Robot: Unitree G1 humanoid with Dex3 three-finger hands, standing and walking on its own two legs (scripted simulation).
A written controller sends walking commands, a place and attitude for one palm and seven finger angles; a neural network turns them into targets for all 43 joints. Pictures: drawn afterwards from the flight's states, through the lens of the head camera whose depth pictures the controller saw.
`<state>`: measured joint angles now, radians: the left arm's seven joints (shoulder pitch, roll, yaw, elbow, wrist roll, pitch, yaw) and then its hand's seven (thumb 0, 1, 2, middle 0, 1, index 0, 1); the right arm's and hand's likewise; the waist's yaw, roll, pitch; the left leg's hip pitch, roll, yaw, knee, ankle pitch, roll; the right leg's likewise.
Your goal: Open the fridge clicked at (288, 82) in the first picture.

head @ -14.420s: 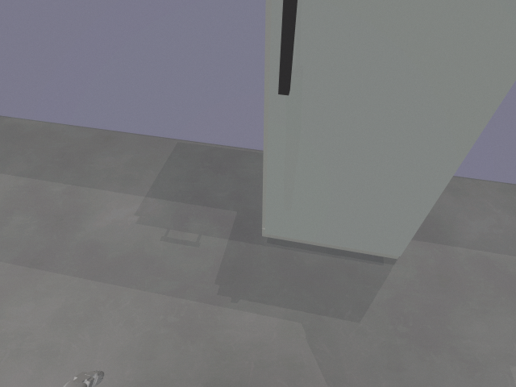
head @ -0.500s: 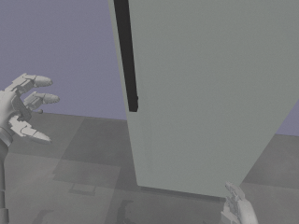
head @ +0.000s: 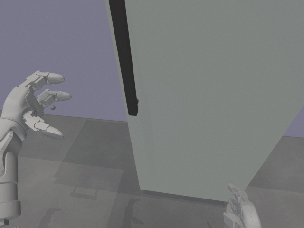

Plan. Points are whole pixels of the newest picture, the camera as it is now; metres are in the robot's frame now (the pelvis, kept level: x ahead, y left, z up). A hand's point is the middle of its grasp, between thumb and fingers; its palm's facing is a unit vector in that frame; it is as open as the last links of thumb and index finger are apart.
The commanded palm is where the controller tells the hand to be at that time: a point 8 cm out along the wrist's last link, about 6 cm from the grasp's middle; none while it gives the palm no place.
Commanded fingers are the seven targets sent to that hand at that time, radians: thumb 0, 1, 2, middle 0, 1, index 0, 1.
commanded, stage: move the hooked fingers beside the handle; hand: left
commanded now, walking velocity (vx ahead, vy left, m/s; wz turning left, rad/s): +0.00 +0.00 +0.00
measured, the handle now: (128, 56) +0.49 +0.12 +0.25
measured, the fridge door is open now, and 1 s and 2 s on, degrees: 0 0 0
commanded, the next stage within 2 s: none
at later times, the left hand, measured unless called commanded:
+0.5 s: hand (71, 97) +0.34 +0.23 +0.21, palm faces +0.01 -1.00 -0.05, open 14.0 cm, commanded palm +0.32 +0.28 +0.22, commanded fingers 0.00 -0.50 0.30 -0.30 -1.20 -0.30 -1.20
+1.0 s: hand (89, 86) +0.39 +0.21 +0.21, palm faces -0.01 -1.00 -0.02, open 14.0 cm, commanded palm +0.37 +0.26 +0.21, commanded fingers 0.00 -0.50 0.30 -0.30 -1.20 -0.30 -1.20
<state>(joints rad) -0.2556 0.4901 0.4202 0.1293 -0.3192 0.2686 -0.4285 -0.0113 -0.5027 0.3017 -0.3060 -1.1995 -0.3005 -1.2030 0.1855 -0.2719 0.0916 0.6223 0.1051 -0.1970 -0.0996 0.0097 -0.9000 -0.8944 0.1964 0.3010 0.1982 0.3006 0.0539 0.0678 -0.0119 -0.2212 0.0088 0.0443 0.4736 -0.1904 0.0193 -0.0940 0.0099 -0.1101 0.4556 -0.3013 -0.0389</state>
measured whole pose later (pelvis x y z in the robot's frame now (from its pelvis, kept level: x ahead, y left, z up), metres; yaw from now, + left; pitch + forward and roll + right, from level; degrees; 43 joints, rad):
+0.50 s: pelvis +0.00 +0.00 +0.00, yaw -1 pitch -3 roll +0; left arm -0.39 0.44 0.35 0.24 -0.28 0.27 -0.33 -0.01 -0.50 0.30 -0.31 -1.20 -0.30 -1.20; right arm 0.19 -0.27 0.08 0.63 0.10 -0.15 -0.10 0.01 -0.90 -0.89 0.20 0.30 0.20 0.30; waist 0.03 0.06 -0.01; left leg -0.22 0.01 0.06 0.46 -0.19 0.02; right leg -0.10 0.01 -0.10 0.45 -0.29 -0.04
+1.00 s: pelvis +0.00 +0.01 +0.00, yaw -2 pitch -2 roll +0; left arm -0.56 0.43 0.31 0.46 -0.24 0.21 -0.27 -0.01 -0.50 0.30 -0.30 -1.20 -0.30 -1.20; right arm 0.24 -0.27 0.07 0.66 0.10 -0.11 -0.10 0.01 -0.90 -0.89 0.20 0.30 0.20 0.30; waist -0.01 0.04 -0.01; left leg -0.23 0.01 0.08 0.44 -0.18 0.03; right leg -0.12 0.01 -0.08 0.43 -0.28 -0.03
